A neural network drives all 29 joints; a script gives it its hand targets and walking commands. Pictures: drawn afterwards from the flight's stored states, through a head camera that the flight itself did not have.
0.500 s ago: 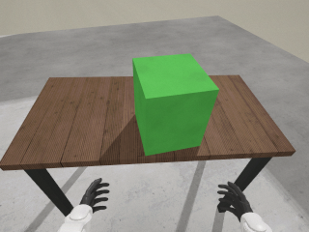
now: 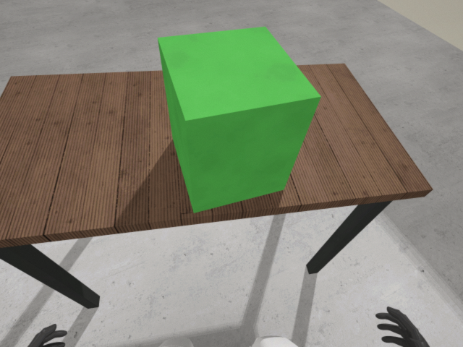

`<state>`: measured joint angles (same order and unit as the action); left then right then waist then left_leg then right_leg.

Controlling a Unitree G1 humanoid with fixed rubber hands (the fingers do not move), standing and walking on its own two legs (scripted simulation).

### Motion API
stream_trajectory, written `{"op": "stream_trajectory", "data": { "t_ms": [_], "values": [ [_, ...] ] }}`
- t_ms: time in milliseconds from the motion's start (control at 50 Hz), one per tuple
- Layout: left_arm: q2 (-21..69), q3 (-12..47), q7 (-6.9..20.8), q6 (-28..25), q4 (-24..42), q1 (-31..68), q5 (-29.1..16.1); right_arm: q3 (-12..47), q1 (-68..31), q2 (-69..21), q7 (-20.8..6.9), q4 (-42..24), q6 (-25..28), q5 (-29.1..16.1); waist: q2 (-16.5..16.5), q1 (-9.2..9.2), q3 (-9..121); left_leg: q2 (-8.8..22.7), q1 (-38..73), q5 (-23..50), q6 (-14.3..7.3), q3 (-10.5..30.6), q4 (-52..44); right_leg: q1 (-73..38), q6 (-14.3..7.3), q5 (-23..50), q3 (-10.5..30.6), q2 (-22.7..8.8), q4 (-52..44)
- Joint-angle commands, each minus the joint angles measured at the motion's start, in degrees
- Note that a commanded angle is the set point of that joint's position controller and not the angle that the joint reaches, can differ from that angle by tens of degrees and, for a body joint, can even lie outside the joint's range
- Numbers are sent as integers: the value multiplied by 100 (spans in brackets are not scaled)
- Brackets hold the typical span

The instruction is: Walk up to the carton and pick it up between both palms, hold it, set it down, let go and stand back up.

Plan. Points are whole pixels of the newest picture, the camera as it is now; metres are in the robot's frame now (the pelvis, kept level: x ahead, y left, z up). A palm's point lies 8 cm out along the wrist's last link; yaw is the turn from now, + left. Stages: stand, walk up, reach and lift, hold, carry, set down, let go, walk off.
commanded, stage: stand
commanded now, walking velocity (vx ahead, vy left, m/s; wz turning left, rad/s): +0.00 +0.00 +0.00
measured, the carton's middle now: (228, 123) +0.48 +0.01 +0.09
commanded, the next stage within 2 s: none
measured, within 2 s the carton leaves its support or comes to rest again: neither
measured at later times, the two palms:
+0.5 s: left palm (29, 320) +0.17 +0.34 -0.07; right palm (394, 306) +0.18 -0.29 -0.05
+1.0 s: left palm (23, 322) +0.16 +0.34 -0.07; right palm (393, 314) +0.17 -0.28 -0.04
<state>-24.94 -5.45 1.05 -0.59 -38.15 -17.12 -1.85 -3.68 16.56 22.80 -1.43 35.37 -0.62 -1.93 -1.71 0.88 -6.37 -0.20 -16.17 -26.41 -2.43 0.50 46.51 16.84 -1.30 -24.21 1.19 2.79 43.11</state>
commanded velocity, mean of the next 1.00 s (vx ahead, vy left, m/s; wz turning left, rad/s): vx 0.00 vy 0.00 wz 0.00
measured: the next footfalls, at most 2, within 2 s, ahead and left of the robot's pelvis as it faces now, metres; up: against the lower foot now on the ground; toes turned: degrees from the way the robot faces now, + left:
none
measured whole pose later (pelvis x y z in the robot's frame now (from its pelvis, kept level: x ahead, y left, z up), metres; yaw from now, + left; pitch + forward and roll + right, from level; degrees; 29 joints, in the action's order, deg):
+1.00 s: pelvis +0.03 +0.03 +0.01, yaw -1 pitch -2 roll -2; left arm -24.9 -4.0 0.4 -1.5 -38.4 -11.5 -1.8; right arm -3.6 11.5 22.1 0.1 35.4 2.0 -1.9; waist -0.3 0.9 -4.2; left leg -0.5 -15.5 -24.9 -2.6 -0.7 42.0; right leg 16.7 0.5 -20.5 1.2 -0.1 38.7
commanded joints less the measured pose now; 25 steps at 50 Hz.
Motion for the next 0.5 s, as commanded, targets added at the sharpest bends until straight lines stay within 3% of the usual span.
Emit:
{"op": "stream_trajectory", "data": {
  "t_ms": [0, 20, 40, 80, 100, 120, 140, 160, 180, 200, 220, 240, 260, 280, 300, 320, 340, 360, 380, 400, 420, 440, 460, 480],
  "values": [
    [-1243, -257, -107, -331, 169, 584, 398, -298, -432, 1086, 120, -233, 319, 443, -78, -104, 904, 192, 131, 1196, -114, 451, -1140, -306, -731, 2581, 1287, -1157, -857],
    [-899, -163, -113, -327, 243, 538, 360, -341, -284, 1155, 147, -208, 377, 481, 102, -92, 1276, 395, 811, 2531, -276, 799, -1117, -177, -492, 3361, 728, -847, -496],
    [-897, -158, -126, -311, 173, 523, 344, -377, -157, 1355, 168, -95, 395, 461, 128, -156, 1585, 672, 1125, 3402, -428, 1007, -928, -71, -348, 3295, 519, -683, -212],
    [-906, -161, -130, -266, 245, 652, 284, -399, -160, 1485, 216, -61, 422, 403, 301, -160, 1723, 851, 1352, 4689, -531, 1169, -591, 53, -314, 3290, 403, -656, -50],
    [-961, -162, -140, -234, 212, 492, 300, -394, -315, 1467, 214, -78, 404, 344, 333, -36, 1678, 796, 1054, 4869, -467, 1007, -497, -217, -371, 2774, 415, -605, -365],
    [-975, -173, -163, -236, 109, 322, 287, -351, -528, 1325, 232, -116, 389, 331, 285, 80, 1473, 705, 569, 4926, -396, 880, -307, -622, -466, 3205, 643, -672, -475],
    [-1101, -246, -192, -264, 189, 174, 339, -306, -692, 1256, 255, -193, 379, 269, 45, 167, 1649, 594, 236, 5032, -187, 638, -60, -1093, -579, 3471, 772, -700, -484],
    [-1190, -294, -217, -258, 117, -35, 340, -293, -860, 1197, 241, -243, 373, 231, -33, 337, 1734, 418, -175, 4537, -135, 311, 483, -1532, -745, 4029, 931, -881, -619],
    [-1321, -319, -249, -289, 124, -78, 330, -260, -982, 1027, 224, -320, 338, 173, -355, 341, 1528, 169, -656, 2844, -23, 175, 852, -1549, -1043, 4385, 1467, -1271, -807],
    [-1383, -324, -249, -275, 73, -38, 373, -220, -1160, 960, 199, -369, 279, 204, -488, 382, 1239, -29, -1228, 439, 4, 117, 892, -1591, -1273, 4445, 1925, -1623, -1050],
    [-1357, -347, -274, -268, 132, 129, 422, -160, -1165, 798, 190, -360, 255, 221, -435, 308, 854, -5, -1433, -805, -12, 223, -16, -1507, -1248, 4379, 2046, -1701, -1097],
    [-1365, -281, -243, -268, 198, 491, 402, -166, -941, 843, 200, -254, 276, 290, -433, 38, 688, 17, -853, -706, -52, 178, -1013, -1080, -967, 4330, 1556, -1503, -919],
    [-1288, -265, -219, -248, 296, 1152, 326, -212, -217, 845, 195, -4, 341, 322, -349, -499, 1138, 0, 631, 682, -56, 8, -2097, -380, -544, 4401, 933, -1156, -472],
    [-827, -131, -185, -307, 437, 1176, 244, -347, -42, 1247, 239, 73, 388, 488, 428, -482, 1527, 709, 1600, 2295, -372, 1095, -2001, 360, -146, 4039, 414, -691, 502],
    [-716, -122, -179, -283, 348, 903, 252, -484, -145, 1643, 224, -7, 404, 510, 1157, -305, 1547, 1489, 1949, 4460, -989, 1991, -1599, 1059, 9, 847, 140, -255, 1043],
    [-888, -109, -187, -227, 311, 975, 307, -522, -86, 1692, 262, 57, 398, 434, 859, -359, 1185, 1756, 1739, 4868, -1212, 2137, -1554, 1262, -47, -814, 369, -288, 903],
    [-779, -91, -159, -268, 349, 1049, 315, -459, -224, 1554, 294, -16, 428, 426, 773, -330, 1139, 1692, 1757, 4651, -1253, 1931, -1369, 1301, -46, -1043, 351, -379, 336],
    [-782, -81, -148, -290, 337, 1048, 337, -412, -268, 1472, 308, 20, 437, 438, 653, -291, 1052, 1549, 1648, 4630, -1082, 1763, -1255, 1121, -36, -873, 313, -397, -118],
    [-758, -92, -138, -305, 394, 947, 333, -348, -610, 1423, 285, -37, 425, 413, 855, -88, 931, 1271, 1260, 4957, -825, 1413, -1127, 646, -69, -85, 95, -413, -672],
    [-792, -101, -114, -344, 226, 663, 346, -337, -936, 1291, 256, -148, 423, 323, 1086, 72, 1204, 924, 864, 5816, -451, 848, -690, -285, -169, 1192, 46, -404, -1286],
    [-1138, -203, -129, -377, 248, 435, 390, -270, -769, 1159, 225, -188, 418, 287, 820, 135, 1755, 726, 520, 5665, -149, 639, -240, -1044, -428, 1921, 465, -553, -1293],
    [-1363, -283, -136, -389, 267, 168, 401, -257, -714, 1026, 227, -338, 431, 179, 178, 167, 2142, 519, -186, 4694, 147, 425, 247, -1874, -814, 3462, 1162, -1194, -822],
    [-1337, -279, -147, -384, 173, 138, 361, -201, -874, 914, 210, -321, 432, 109, -71, 290, 1897, 208, -529, 2959, 195, 164, 520, -1787, -1131, 4224, 1395, -1507, -874],
    [-1299, -255, -166, -358, 138, 203, 347, -164, -1054, 834, 213, -366, 376, 130, -431, 285, 1498, 91, -1009, 616, 172, 86, 621, -1612, -1350, 4279, 1722, -1828, -1153]
  ]
}}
